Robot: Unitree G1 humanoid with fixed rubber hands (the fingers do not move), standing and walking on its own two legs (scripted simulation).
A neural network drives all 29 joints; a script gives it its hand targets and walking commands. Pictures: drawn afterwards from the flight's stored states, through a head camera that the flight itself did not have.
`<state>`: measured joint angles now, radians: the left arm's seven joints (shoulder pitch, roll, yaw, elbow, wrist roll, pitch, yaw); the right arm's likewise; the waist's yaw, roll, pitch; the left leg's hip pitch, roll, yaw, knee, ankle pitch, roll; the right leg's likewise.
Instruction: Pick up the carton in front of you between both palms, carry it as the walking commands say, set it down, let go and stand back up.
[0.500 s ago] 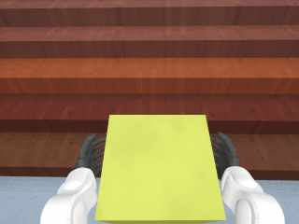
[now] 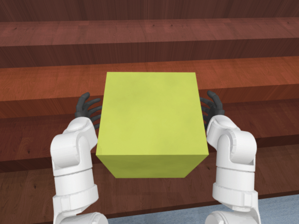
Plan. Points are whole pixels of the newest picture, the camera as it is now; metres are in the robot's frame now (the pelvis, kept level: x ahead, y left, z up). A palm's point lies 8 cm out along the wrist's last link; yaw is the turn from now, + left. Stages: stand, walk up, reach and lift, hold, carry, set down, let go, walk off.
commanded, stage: carry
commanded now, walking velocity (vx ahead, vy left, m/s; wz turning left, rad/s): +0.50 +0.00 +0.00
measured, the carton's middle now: (150, 131) +0.36 -0.01 +0.04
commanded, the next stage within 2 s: none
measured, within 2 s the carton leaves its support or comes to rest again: neither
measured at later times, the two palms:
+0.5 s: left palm (91, 19) +0.67 +0.14 +0.19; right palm (187, 13) +0.72 -0.16 +0.19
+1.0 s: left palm out of the picture +1.06 +0.06 +0.44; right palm out of the picture +1.01 -0.25 +0.45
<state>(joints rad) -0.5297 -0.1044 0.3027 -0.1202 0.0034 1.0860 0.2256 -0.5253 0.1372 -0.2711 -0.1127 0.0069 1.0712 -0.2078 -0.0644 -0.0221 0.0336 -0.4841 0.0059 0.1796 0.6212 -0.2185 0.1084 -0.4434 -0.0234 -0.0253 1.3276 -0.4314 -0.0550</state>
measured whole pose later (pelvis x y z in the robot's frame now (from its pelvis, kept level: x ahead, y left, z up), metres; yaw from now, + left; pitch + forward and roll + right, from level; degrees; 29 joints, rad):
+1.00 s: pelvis +0.68 -0.03 +0.30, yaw +0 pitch +2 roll +3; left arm -0.63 -0.16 0.44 -0.18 0.11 1.16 0.21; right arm -0.69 0.09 -0.24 -0.10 0.06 1.17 -0.29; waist -0.23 0.01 0.03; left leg -0.32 -0.08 0.14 0.63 -0.36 0.09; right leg -0.84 0.07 0.06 1.89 -0.34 -0.12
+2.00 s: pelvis +1.35 -0.07 +0.62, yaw +1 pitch +4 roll -2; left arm -0.69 -0.10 0.37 -0.15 0.09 1.22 0.22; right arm -0.75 0.09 -0.31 -0.07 0.02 1.20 -0.23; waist -0.10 0.00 -0.06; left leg -0.01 0.07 0.07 0.25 -0.29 0.01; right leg -1.18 -0.09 -0.09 1.59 -0.49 -0.14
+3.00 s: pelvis +2.01 -0.10 +0.94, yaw +1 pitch +3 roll -4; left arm -0.70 -0.11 0.31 -0.04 0.04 1.22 0.22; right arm -0.65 0.12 -0.38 -0.09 -0.05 1.20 -0.20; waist 0.08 -0.01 -0.07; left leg 0.02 0.18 0.11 0.47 -0.13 0.03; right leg -0.90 -0.01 -0.20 1.10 -0.24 -0.13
